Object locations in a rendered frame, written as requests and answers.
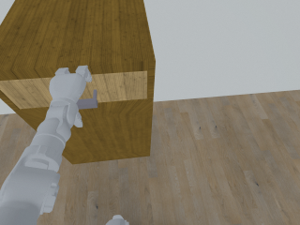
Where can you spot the handle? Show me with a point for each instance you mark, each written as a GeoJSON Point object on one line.
{"type": "Point", "coordinates": [88, 103]}

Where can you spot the left robot forearm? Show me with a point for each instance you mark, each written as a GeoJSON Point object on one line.
{"type": "Point", "coordinates": [47, 146]}

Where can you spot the left robot shin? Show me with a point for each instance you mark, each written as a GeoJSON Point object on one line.
{"type": "Point", "coordinates": [117, 216]}

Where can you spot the cabinet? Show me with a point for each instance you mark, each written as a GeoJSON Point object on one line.
{"type": "Point", "coordinates": [37, 37]}

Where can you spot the left robot hand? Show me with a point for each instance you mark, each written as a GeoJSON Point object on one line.
{"type": "Point", "coordinates": [71, 86]}

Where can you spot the left robot upper arm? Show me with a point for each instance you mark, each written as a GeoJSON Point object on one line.
{"type": "Point", "coordinates": [30, 193]}

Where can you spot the drawer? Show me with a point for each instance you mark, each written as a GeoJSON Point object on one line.
{"type": "Point", "coordinates": [120, 86]}

